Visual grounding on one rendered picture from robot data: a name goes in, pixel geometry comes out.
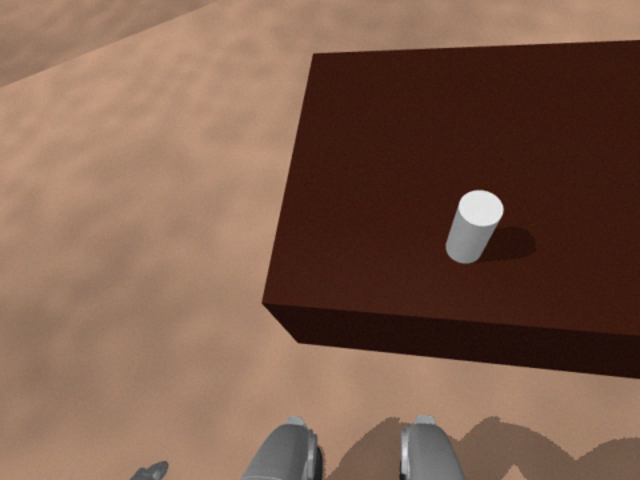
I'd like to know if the can can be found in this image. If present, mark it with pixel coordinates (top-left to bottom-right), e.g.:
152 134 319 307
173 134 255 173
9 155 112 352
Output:
446 190 504 264

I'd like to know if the left robot hand can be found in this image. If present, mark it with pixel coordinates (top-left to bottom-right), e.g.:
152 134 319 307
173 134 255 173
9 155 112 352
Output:
130 461 169 480

